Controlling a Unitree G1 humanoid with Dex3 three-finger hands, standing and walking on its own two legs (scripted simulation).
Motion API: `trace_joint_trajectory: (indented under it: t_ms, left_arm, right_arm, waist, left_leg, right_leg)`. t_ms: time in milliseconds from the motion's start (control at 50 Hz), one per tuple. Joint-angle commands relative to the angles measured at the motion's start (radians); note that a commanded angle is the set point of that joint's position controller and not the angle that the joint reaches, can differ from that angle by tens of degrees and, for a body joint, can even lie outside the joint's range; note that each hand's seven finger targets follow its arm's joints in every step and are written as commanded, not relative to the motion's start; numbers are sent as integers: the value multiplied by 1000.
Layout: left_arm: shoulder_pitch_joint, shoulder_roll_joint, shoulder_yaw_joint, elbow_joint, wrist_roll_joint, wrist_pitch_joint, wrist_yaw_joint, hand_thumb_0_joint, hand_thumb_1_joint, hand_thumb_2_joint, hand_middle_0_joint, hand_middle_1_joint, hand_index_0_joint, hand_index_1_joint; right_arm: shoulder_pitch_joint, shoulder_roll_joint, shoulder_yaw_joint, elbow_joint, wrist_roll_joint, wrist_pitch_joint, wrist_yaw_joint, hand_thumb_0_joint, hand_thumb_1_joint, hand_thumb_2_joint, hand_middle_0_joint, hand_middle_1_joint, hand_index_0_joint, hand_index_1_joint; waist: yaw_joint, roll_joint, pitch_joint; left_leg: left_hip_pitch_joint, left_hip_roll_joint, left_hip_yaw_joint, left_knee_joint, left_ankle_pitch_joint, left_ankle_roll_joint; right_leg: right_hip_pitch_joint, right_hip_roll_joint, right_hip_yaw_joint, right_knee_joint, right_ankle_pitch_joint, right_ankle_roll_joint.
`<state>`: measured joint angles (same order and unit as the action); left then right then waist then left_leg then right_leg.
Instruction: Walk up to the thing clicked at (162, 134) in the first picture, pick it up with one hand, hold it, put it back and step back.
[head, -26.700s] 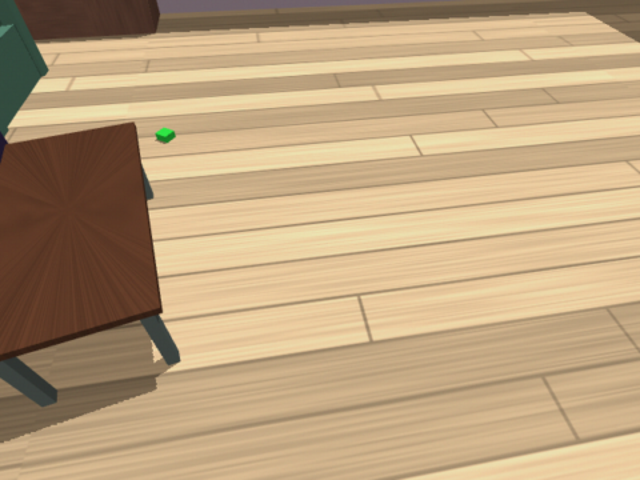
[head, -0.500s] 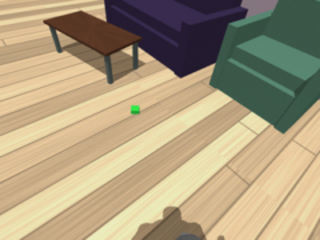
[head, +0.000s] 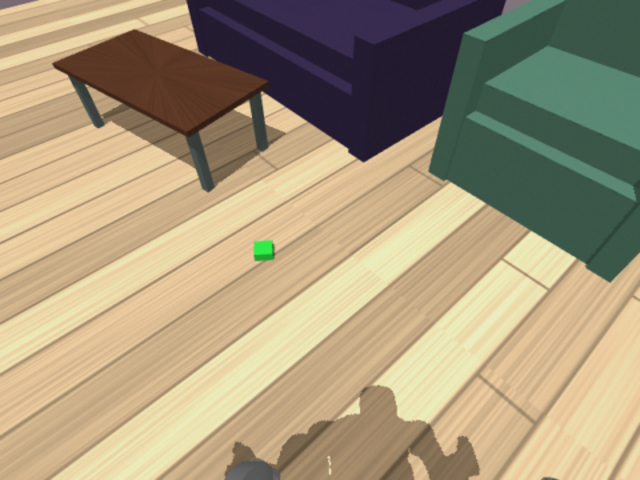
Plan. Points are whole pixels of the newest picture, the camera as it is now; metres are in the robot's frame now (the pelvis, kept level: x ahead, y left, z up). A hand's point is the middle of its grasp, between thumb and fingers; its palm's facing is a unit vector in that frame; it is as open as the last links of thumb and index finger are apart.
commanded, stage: walk up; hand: left
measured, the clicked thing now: (263, 250) +1.05 +0.26 -0.75
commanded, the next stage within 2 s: none
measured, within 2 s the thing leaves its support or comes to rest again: neither
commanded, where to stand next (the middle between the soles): +0.66 +0.01 m, yaw +1 degrees
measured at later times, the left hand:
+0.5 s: hand (135, 384) +0.29 +0.31 -0.15, palm faces -0.08 -0.94 -0.33, open 7.4 cm
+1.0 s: hand (180, 300) +0.43 +0.26 -0.12, palm faces +0.02 -0.92 -0.40, open 7.4 cm
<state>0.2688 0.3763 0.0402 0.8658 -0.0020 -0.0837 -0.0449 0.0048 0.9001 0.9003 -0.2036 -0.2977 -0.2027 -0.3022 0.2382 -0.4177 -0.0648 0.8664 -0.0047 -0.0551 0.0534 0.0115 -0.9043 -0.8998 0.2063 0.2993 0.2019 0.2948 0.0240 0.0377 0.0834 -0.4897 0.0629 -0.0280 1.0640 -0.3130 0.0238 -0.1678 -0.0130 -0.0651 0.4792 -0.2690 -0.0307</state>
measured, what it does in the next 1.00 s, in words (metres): walks ahead: left foot, then right foot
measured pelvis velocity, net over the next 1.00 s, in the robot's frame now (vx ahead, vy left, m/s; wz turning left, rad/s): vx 0.40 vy -0.01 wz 0.02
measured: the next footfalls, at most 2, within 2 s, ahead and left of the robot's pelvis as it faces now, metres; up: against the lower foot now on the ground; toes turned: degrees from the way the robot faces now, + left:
left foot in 0.18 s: +0.25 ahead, +0.15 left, +0.00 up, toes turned +7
right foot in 0.64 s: +0.44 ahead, -0.12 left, +0.00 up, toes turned -5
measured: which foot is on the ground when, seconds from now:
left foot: up 0.00-0.16, down 0.18-0.68, up 0.70-1.00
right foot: down 0.00-0.20, up 0.22-0.62, down 0.64-1.00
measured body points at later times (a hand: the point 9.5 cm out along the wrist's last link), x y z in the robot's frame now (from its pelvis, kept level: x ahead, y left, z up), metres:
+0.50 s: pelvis +0.22 +0.03 +0.00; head +0.24 +0.05 +0.45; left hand +0.29 +0.36 -0.12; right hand +0.26 -0.28 -0.10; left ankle +0.21 +0.15 -0.74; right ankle +0.32 -0.12 -0.69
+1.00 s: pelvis +0.40 -0.01 +0.00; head +0.41 -0.03 +0.45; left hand +0.43 +0.31 -0.10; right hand +0.48 -0.33 -0.12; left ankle +0.51 +0.15 -0.70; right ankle +0.40 -0.11 -0.74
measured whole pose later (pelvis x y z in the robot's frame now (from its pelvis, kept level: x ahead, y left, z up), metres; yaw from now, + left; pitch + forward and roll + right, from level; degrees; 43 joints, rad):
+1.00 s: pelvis +0.40 -0.01 +0.00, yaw +1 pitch -3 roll -1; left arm 0.34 0.39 0.05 0.85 0.02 -0.08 -0.05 0.01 0.90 0.90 -0.20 -0.30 -0.20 -0.30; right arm 0.29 -0.43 -0.07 0.88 -0.02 -0.03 0.07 0.01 -0.90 -0.90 0.21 0.30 0.20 0.29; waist 0.04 0.05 0.07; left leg -0.50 0.08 -0.02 0.78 -0.23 0.00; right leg -0.14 0.00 -0.12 0.45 -0.26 -0.04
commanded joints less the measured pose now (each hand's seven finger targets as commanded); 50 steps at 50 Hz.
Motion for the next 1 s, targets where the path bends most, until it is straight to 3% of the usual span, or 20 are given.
trace_joint_trajectory:
  t_ms: [0, 100, 160, 180, 200, 220, 240, 280, 320, 420, 500, 600, 620, 640, 660, 680, 740, 780, 860, 980]
  left_arm:
    - [-26, 301, 91, -99, 14, -33, 15, 0, 900, 900, -200, -300, -200, -300]
    - [10, 312, 87, -93, 12, -23, 2, 0, 900, 900, -200, -300, -200, -300]
    - [41, 239, 56, -106, 13, -12, 7, 0, 900, 900, -200, -300, -200, -300]
    - [105, 159, 35, -109, 2, -8, 10, 0, 900, 900, -200, -300, -200, -300]
    - [132, 214, 45, -100, -6, 4, 20, 0, 900, 900, -200, -300, -200, -300]
    - [93, 289, 60, -80, 0, 10, 34, 0, 900, 900, -200, -300, -200, -300]
    - [45, 302, 56, -80, 2, 4, 34, 0, 900, 900, -200, -300, -200, -300]
    - [62, 266, 57, -50, -10, 6, 23, 0, 900, 900, -200, -300, -200, -300]
    - [109, 249, 58, -35, -14, 17, 9, 0, 900, 900, -200, -300, -200, -300]
    - [27, 231, 59, -64, 6, 27, -22, 0, 900, 900, -200, -300, -200, -300]
    - [-57, 213, 65, -81, 13, 18, -35, 0, 900, 900, -200, -300, -200, -300]
    - [79, 239, 91, -16, 16, -1, -19, 0, 900, 900, -200, -300, -200, -300]
    - [169, 279, 110, 10, 18, -9, -7, 0, 900, 900, -200, -300, -200, -300]
    - [233, 363, 134, 7, 26, -16, 6, 0, 900, 900, -200, -300, -200, -300]
    - [200, 399, 131, -21, 15, -20, 12, 0, 900, 900, -200, -300, -200, -300]
    - [147, 403, 128, -33, 5, -15, 11, 0, 900, 900, -200, -300, -200, -300]
    - [67, 306, 99, -53, -9, -18, 24, 0, 900, 900, -200, -300, -200, -300]
    - [39, 285, 91, -59, -5, -24, 24, 0, 900, 900, -200, -300, -200, -300]
    - [30, 283, 93, -96, 10, -31, 20, 0, 900, 900, -200, -300, -200, -300]
    - [66, 305, 102, -106, 15, -25, 12, 0, 900, 900, -200, -300, -200, -300]
  right_arm:
    - [1, -154, -50, -75, -3, -9, 18, 0, -900, -900, 200, 300, 200, 300]
    - [-34, -157, -67, -77, -14, -30, 25, 0, -900, -900, 200, 300, 200, 300]
    - [216, -246, -104, -5, -38, -44, 4, 0, -900, -900, 200, 300, 200, 300]
    - [288, -322, -124, -9, -54, -49, -9, 0, -900, -900, 200, 300, 200, 300]
    - [242, -345, -121, -53, -32, -52, -17, 0, -900, -900, 200, 300, 200, 300]
    - [192, -357, -128, -56, -6, -50, -16, 0, -900, -900, 200, 300, 200, 300]
    - [156, -312, -115, -63, 4, -46, -23, 0, -900, -900, 200, 300, 200, 300]
    - [105, -241, -74, -77, 7, -55, -32, 0, -900, -900, 200, 300, 200, 300]
    - [77, -231, -65, -74, 11, -62, -28, 0, -900, -900, 200, 300, 200, 300]
    - [89, -248, -70, -100, 1, -65, -27, 0, -900, -900, 200, 300, 200, 300]
    - [100, -257, -73, -97, -4, -56, -19, 0, -900, -900, 200, 300, 200, 300]
    - [73, -226, -58, -120, 1, -36, -24, 0, -900, -900, 200, 300, 200, 300]
    - [109, -176, -39, -118, 1, -35, -22, 0, -900, -900, 200, 300, 200, 300]
    - [154, -107, -14, -130, 4, -36, -21, 0, -900, -900, 200, 300, 200, 300]
    - [169, -147, -19, -114, 8, -21, -24, 0, -900, -900, 200, 300, 200, 300]
    - [137, -233, -41, -100, -1, -13, -33, 0, -900, -900, 200, 300, 200, 300]
    - [139, -207, -37, -50, 22, -10, -28, 0, -900, -900, 200, 300, 200, 300]
    - [178, -184, -35, -32, 14, -1, -18, 0, -900, -900, 200, 300, 200, 300]
    - [125, -176, -44, -49, -3, 7, 2, 0, -900, -900, 200, 300, 200, 300]
    - [5, -164, -46, -87, -17, -9, 18, 0, -900, -900, 200, 300, 200, 300]
  waist:
    - [-8, -162, 19]
    - [3, -137, -33]
    - [-132, 127, -169]
    - [-137, 337, -215]
    - [-111, 215, -217]
    - [-110, 143, -180]
    - [-104, 67, -115]
    - [-55, 38, -40]
    - [-21, 99, -33]
    - [-44, 116, -17]
    - [-62, 106, -9]
    - [31, -10, -88]
    - [69, -145, -149]
    - [84, -371, -177]
    - [70, -309, -129]
    - [60, -239, -95]
    - [9, -167, -13]
    - [-20, -198, -19]
    - [-11, -167, 8]
    - [28, -161, 14]
  left_leg:
    - [9, 54, 29, -272, 94, -39]
    - [191, 13, 111, -472, 215, -13]
    - [552, -5, 66, -550, 39, 53]
    - [685, 220, -320, -644, -79, 127]
    - [679, 380, -666, -799, -188, 202]
    - [632, 415, -685, -796, -186, 276]
    - [544, 377, -555, -787, -29, 269]
    - [377, 252, -244, -769, 262, 154]
    - [287, 206, -106, -780, 306, 142]
    - [348, 212, -41, -824, 189, 200]
    - [330, 182, 3, -795, 145, 176]
    - [214, 161, 36, -523, 187, 118]
    - [146, 95, 90, -306, 164, 92]
    - [-15, -21, 142, -62, -71, 45]
    - [-149, -94, 74, 62, -206, 9]
    - [-145, -31, 9, 119, -217, 13]
    - [-95, 13, -86, 66, -59, 15]
    - [-26, 4, -49, 6, 3, 4]
    - [-40, 10, -26, -148, 61, -33]
    - [-1, 42, 22, -407, 131, -30]
  right_leg:
    - [-87, -236, 118, -240, 166, -205]
    - [-82, -222, 93, -134, 100, -160]
    - [-224, -110, 4, 349, 212, -99]
    - [-433, 17, -8, 617, -125, -40]
    - [-526, 77, 84, 716, -277, -31]
    - [-539, 2, 156, 785, -268, -44]
    - [-538, -18, 181, 813, -205, -35]
    - [-418, -43, 215, 694, -102, -26]
    - [-333, -56, 161, 620, -62, -7]
    - [-385, -92, 84, 377, 21, 38]
    - [-299, -80, 36, 188, 109, 20]
    - [47, -20, -1, 66, 106, -12]
    - [193, -41, 46, 21, 33, -26]
    - [276, -232, 355, -110, -171, -70]
    - [255, -405, 700, -271, -295, -150]
    - [186, -431, 737, -253, -296, -229]
    - [50, -281, 384, -221, 25, -127]
    - [-14, -231, 254, -218, 151, -114]
    - [-52, -238, 180, -271, -4, -181]
    - [-19, -259, 159, -238, -91, -180]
